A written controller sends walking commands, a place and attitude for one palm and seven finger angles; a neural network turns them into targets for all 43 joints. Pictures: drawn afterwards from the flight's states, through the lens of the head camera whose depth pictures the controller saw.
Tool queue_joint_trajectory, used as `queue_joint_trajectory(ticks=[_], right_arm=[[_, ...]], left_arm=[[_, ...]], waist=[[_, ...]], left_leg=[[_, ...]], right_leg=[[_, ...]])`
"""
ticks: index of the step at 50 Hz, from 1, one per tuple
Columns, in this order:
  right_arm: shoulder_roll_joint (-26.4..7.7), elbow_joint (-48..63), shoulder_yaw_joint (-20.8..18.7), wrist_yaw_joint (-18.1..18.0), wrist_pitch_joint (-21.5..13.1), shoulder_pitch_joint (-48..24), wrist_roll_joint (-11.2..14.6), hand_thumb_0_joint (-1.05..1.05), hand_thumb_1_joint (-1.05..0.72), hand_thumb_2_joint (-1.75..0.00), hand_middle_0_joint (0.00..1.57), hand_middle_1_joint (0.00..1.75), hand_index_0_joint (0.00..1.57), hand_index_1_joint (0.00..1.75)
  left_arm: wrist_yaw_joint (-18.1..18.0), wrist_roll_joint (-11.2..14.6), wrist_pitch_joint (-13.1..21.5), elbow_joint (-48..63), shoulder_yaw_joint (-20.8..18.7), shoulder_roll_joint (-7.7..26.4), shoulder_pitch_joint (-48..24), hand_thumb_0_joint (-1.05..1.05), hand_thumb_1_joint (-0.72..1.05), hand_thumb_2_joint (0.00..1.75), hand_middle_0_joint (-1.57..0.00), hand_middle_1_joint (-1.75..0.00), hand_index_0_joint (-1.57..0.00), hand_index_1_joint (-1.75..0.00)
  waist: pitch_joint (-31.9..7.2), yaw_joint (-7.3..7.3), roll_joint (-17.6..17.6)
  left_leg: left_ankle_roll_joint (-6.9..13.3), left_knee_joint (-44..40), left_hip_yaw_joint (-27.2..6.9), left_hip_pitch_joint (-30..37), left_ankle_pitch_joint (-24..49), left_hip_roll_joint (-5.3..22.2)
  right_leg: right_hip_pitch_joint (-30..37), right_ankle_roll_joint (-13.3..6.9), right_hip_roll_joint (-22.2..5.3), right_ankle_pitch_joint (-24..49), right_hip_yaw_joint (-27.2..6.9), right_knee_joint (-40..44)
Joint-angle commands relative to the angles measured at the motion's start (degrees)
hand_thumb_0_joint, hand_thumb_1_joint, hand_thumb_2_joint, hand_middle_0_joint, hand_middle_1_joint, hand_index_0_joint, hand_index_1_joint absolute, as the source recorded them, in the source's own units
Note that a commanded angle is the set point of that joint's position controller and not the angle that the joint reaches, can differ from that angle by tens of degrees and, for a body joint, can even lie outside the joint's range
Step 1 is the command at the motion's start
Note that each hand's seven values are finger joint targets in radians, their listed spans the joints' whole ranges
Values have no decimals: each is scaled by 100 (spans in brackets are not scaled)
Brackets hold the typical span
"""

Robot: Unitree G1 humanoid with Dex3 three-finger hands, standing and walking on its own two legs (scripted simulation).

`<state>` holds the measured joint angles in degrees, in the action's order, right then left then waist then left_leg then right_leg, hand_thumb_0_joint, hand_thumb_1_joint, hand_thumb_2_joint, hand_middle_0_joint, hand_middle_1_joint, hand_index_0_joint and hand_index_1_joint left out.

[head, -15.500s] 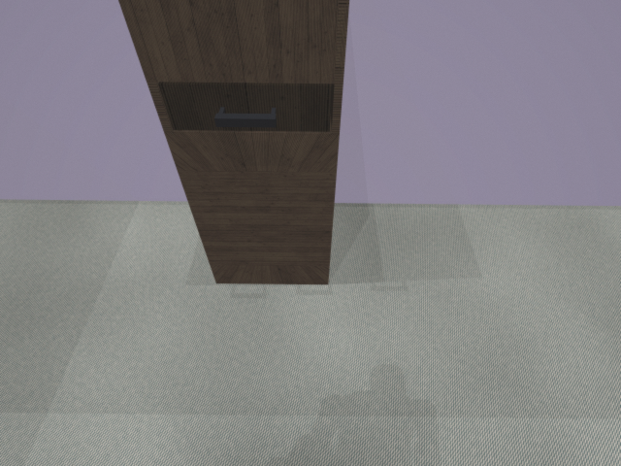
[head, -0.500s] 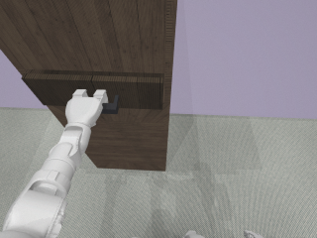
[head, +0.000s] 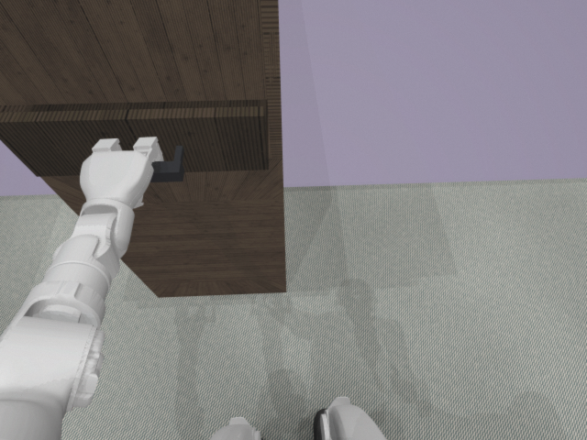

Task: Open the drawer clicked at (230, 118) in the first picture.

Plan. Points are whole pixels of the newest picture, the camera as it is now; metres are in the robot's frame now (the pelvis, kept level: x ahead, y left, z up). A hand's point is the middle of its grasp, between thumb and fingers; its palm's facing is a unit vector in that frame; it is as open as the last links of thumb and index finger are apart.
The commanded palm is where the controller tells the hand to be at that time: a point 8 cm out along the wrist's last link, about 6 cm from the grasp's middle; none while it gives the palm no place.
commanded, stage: pull the drawer open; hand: left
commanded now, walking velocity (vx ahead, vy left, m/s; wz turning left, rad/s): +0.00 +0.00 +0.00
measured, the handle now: (137, 162) +0.52 +0.21 +0.04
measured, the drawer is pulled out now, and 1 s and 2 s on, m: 0.03 0.02 0.18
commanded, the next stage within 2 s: relax the arm and regain balance in 0.94 s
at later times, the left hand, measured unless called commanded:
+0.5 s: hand (131, 208) +0.45 +0.22 +0.01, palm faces +0.04 -0.06 -1.00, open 5.4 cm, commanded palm +0.43 +0.24 +0.06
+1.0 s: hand (131, 195) +0.47 +0.22 +0.02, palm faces -0.04 -0.05 -1.00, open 5.5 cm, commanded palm +0.42 +0.23 +0.06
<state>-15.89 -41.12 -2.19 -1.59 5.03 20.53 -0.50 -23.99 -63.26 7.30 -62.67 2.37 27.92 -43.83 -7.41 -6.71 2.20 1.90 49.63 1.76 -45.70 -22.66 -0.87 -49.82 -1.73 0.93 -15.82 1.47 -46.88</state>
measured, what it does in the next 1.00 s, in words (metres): stands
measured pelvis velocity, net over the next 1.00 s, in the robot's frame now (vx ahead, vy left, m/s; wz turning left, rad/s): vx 0.04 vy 0.01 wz -0.04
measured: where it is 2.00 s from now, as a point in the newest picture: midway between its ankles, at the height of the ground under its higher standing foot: outside the picture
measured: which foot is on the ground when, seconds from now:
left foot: down 0.00-1.00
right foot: down 0.00-1.00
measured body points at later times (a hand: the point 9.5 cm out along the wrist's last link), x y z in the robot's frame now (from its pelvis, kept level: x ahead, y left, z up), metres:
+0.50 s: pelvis +0.06 +0.02 +0.02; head +0.13 +0.01 +0.46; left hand +0.44 +0.22 +0.07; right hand +0.16 -0.24 -0.11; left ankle +0.01 +0.10 -0.69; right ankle +0.06 -0.10 -0.69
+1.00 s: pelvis +0.04 +0.01 +0.01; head +0.13 -0.01 +0.45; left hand +0.47 +0.22 +0.07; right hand +0.07 -0.26 -0.12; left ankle +0.01 +0.10 -0.69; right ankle +0.06 -0.10 -0.69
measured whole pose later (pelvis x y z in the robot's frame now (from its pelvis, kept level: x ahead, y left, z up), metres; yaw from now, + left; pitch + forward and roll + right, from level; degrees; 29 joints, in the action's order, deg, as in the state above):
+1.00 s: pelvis +0.04 +0.01 +0.01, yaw -2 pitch +18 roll +0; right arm -14.6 -38.2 -3.2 -0.8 8.8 19.2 -0.4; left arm -20.9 -62.0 6.5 -47.8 -0.3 25.3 -30.2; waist -8.3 -3.6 2.5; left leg 2.2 45.2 3.8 -38.0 -25.0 -0.1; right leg -43.5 -1.2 2.1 -17.9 -0.8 -43.7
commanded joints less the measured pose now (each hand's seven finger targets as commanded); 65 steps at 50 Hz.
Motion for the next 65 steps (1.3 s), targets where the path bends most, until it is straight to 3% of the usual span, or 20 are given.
queue_joint_trajectory(ticks=[1,9,12,21,22,25,28,37,41,48,51,52,53,54,56,57,59,61,63,65], right_arm=[[-846,514,-296,-45,-153,370,1,0,-90,-90,20,30,20,30],[-733,852,-326,-3,-69,-1,64,0,-90,-90,20,30,20,30],[-720,890,-347,31,-21,-132,89,0,-90,-90,20,30,20,30],[-635,1089,-398,171,67,-442,87,0,-90,-90,20,30,20,30],[-686,984,-383,132,90,-425,88,0,-90,-90,20,30,20,30],[-720,642,-348,-10,121,-245,14,0,-90,-90,20,30,20,30],[-655,572,-376,-18,125,-94,-22,0,-90,-90,20,30,20,30],[-658,619,-294,-96,217,10,-37,0,-90,-90,20,30,20,30],[-642,791,-297,-41,223,-21,-42,0,-90,-90,20,30,20,30],[-636,980,-381,36,161,-180,31,0,-90,-90,20,30,20,30],[-655,1013,-418,75,123,-242,58,0,-90,-90,20,30,20,30],[-1048,-30,-50,-264,-196,188,-208,0,-90,-90,20,30,20,30],[-940,-41,-164,-252,-426,152,-160,0,-90,-90,20,30,20,30],[-736,-228,-87,-265,-471,-36,-97,0,-90,-90,20,30,20,30],[-858,-467,-131,-292,-549,-20,-101,0,-90,-90,20,30,20,30],[-997,-650,-172,-267,-577,-88,-75,0,-90,-90,20,30,20,30],[-1093,-966,-142,-163,-622,-323,-95,0,-90,-90,20,30,20,30],[-1033,-1211,-72,-49,-662,-498,-94,0,-90,-90,20,30,20,30],[-1060,-1402,-52,-22,-686,-517,-83,0,-90,-90,20,30,20,30],[-1101,-1555,-61,-7,-678,-546,-74,0,-90,-90,20,30,20,30]], left_arm=[[-23,152,-47,909,-464,1412,-1753,0,90,90,-40,-135,-40,-135],[109,293,98,1705,-647,1089,132,0,90,90,-40,-135,-40,-135],[55,283,50,1848,-716,961,756,0,90,90,-40,-135,-40,-135],[-173,242,-604,3591,-654,520,2122,0,90,90,-40,-135,-40,-135],[-179,176,-700,3509,-494,549,1338,0,90,90,-40,-135,-40,-135],[-211,-88,-829,2852,-400,905,-664,0,90,90,-40,-135,-40,-135],[-95,-75,-872,2562,-119,629,-1044,0,90,90,-40,-135,-40,-135],[227,40,-496,1582,-72,755,-1735,0,90,90,-40,-135,-40,-135],[285,106,-188,1595,-402,902,-637,0,90,90,-40,-135,-40,-135],[180,225,74,2290,-648,830,893,0,90,90,-40,-135,-40,-135],[55,261,14,2729,-619,714,1248,0,90,90,-40,-135,-40,-135],[1033,5742,-477,1048,-435,-387,5368,0,-50,30,-15,-30,-15,-30],[1617,6320,-702,1413,-299,-472,5526,0,-50,30,-15,-30,-15,-30],[1792,6341,-746,1763,-331,-342,5109,0,-50,30,-15,-30,-15,-30],[1950,6296,-823,2074,-496,-265,4831,0,-50,30,-15,-30,-15,-30],[2048,6284,-861,2099,-515,-257,4706,0,-50,30,-15,-30,-15,-30],[2142,6202,-834,2048,-532,-168,4535,0,-50,30,-15,-30,-15,-30],[2160,6180,-778,2011,-479,-38,4489,0,-50,30,-15,-30,-15,-30],[2148,6161,-716,2025,-468,-2,4561,0,-50,30,-15,-30,-15,-30],[2125,6187,-671,2049,-457,27,4602,0,-50,30,-15,-30,-15,-30]], waist=[[-2259,236,4],[-2200,712,-276],[-1832,751,-562],[-2183,876,-189],[-1916,605,-226],[-1611,258,-145],[-2136,298,393],[-2024,168,-148],[-2300,537,-162],[-2205,825,-314],[-2125,801,-273],[-925,831,-569],[-928,768,887],[-1107,676,1052],[-719,656,-568],[-71,652,-722],[583,712,-1617],[998,704,-1623],[780,668,-1935],[430,659,-1465]], left_leg=[[87,-810,-104,644,405,-140],[56,-963,20,826,1145,-77],[44,-1001,40,806,1389,-53],[-121,-904,-104,1901,3672,114],[-132,-869,-133,1937,3582,126],[-122,-788,-163,1905,3097,87],[-247,-698,-219,2421,3733,96],[-48,-703,-155,1593,2532,-69],[-14,-743,-79,1324,2345,-104],[14,-936,43,1033,2030,-81],[3,-1011,40,1122,2083,-49],[87,-1337,-641,2974,2443,613],[39,-1506,-736,3541,3625,698],[-44,-1680,-725,3774,4751,674],[-127,-1796,-700,3740,5597,700],[-270,-2245,-803,3556,5032,717],[-137,-2589,-677,3184,3477,672],[-81,-2832,-636,3143,2527,479],[-53,-2842,-688,3402,2588,421],[-68,-2821,-653,3639,2839,369]], right_leg=[[1966,-44,68,2,-263,694],[2578,-70,97,841,-259,650],[2610,-64,111,1124,-237,671],[2803,-74,129,2430,-126,516],[2568,-51,143,2426,-107,547],[1996,-47,137,1929,-42,549],[1900,-80,136,1987,1,481],[2192,-77,101,1884,-88,535],[2629,-97,102,1931,-178,499],[3033,-114,107,1899,-300,602],[3033,-113,118,1901,-303,648],[3489,49,-142,1371,-443,281],[3217,55,-126,1422,-690,586],[3574,59,-158,2019,-575,815],[4129,66,-164,3105,-521,828],[3971,44,-169,2624,-461,919],[4112,44,-249,2188,-682,1374],[4082,-26,-379,2131,-978,1772],[4324,-51,-401,2800,-1120,1820],[4671,-92,-473,3457,-1130,1750]])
